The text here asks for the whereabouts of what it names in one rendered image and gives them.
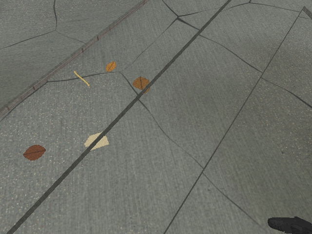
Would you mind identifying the robot right hand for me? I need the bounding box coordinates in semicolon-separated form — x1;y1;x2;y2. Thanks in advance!
267;216;312;234

